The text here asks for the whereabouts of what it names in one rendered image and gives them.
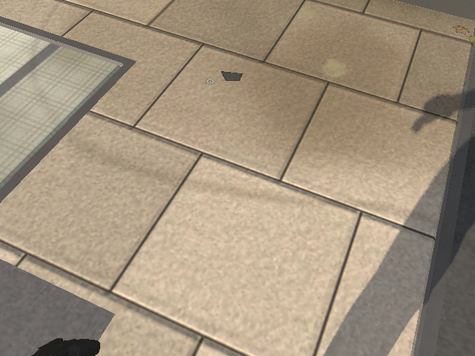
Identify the robot left hand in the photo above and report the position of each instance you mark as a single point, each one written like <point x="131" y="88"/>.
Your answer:
<point x="58" y="347"/>

